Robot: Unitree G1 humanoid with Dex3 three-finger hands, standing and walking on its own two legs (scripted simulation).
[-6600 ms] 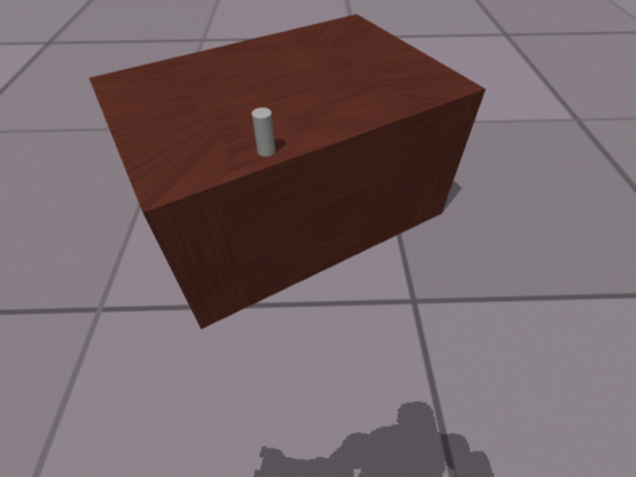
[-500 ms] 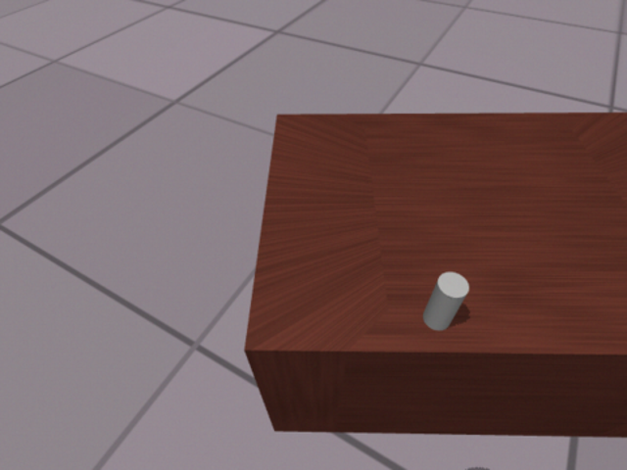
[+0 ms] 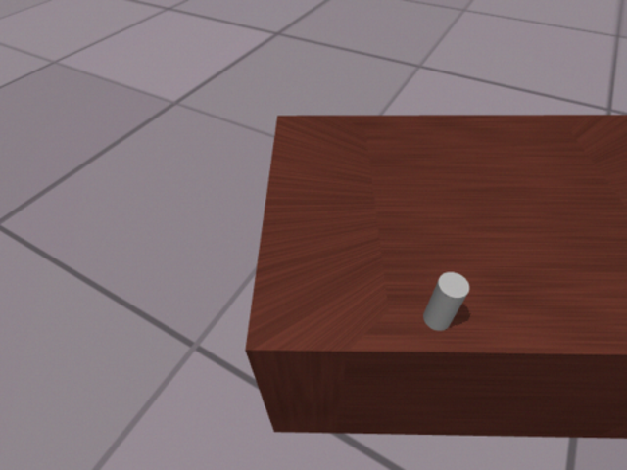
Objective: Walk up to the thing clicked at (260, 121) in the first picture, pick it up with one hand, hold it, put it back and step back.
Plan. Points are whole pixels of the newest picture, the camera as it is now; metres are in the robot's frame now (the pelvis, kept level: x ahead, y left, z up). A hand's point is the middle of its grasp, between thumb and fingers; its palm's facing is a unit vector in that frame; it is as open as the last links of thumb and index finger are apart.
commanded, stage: stand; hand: right
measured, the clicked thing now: (444, 302) +0.40 -0.21 -0.12
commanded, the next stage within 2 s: go down in 0.04 s
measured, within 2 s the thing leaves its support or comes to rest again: neither
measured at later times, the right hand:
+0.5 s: hand (511, 465) +0.16 -0.26 -0.14, palm faces +0.07 +0.95 -0.32, open 13.4 cm
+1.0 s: hand (524, 455) +0.17 -0.27 -0.14, palm faces +0.09 +0.94 -0.32, open 17.5 cm
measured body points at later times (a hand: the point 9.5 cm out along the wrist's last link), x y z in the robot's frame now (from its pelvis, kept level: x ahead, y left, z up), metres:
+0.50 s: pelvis -0.01 +0.00 -0.02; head +0.03 +0.01 +0.43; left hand +0.16 +0.29 -0.11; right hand +0.15 -0.31 -0.12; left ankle -0.03 +0.14 -0.75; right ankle +0.03 -0.14 -0.75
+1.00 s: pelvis +0.01 +0.00 -0.04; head +0.05 +0.00 +0.41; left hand +0.17 +0.28 -0.12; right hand +0.16 -0.32 -0.11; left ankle -0.03 +0.14 -0.75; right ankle +0.03 -0.14 -0.75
